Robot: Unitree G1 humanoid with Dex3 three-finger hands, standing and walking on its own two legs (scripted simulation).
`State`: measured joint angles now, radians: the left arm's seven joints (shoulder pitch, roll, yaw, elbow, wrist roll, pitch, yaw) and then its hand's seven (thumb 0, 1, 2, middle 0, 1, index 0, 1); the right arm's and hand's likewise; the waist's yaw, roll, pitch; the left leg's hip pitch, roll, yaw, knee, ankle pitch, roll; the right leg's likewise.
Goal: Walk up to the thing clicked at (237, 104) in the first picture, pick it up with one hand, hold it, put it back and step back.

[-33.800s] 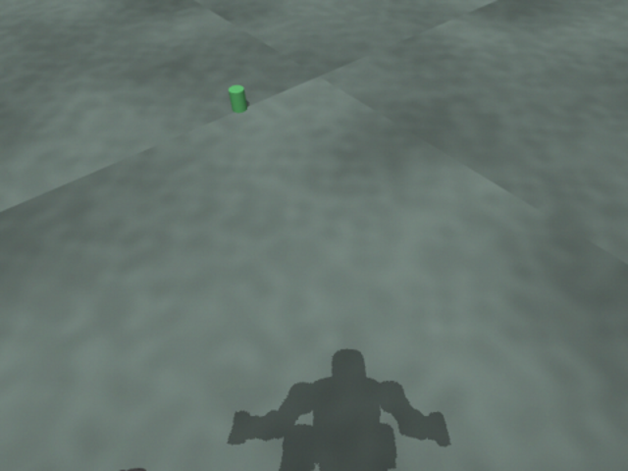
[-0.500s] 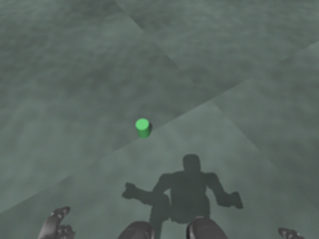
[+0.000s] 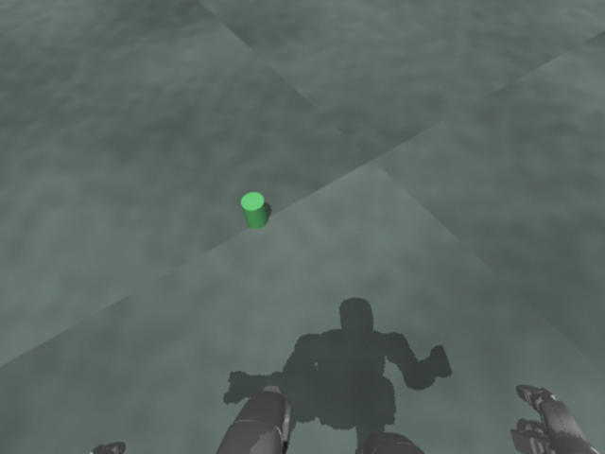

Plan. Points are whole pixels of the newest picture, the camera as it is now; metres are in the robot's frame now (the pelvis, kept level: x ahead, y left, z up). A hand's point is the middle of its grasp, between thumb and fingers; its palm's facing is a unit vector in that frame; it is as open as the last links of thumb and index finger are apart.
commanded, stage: step back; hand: left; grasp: from the side
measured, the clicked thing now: (255, 210) +0.95 +0.27 -0.69
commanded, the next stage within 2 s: stand in 1.10 s
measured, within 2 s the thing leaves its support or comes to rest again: neither
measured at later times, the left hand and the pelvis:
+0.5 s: hand out of the picture -0.03 +0.26 -0.14, palm faces +0.10 -0.92 -0.37, open 7.4 cm; pelvis -0.07 -0.01 +0.01, yaw +6 degrees
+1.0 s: hand out of the picture +0.04 +0.27 -0.13, palm faces +0.09 -0.93 -0.36, open 7.4 cm; pelvis -0.04 +0.00 +0.02, yaw +6 degrees
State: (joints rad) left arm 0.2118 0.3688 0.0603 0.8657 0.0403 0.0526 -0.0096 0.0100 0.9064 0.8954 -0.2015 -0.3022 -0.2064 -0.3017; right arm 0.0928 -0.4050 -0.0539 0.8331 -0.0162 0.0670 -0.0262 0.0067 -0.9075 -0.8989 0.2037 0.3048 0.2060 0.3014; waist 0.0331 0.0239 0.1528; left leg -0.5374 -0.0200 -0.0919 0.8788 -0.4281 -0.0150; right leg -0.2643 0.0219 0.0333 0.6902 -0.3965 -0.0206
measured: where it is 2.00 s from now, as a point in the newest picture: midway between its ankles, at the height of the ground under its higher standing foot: outside the picture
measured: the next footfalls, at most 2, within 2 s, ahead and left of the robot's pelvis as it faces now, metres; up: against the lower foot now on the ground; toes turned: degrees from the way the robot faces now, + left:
left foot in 0.24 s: -0.04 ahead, +0.11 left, +0.00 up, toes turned +5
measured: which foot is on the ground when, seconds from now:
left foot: up 0.00-0.22, down 0.24-1.00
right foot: down 0.00-1.00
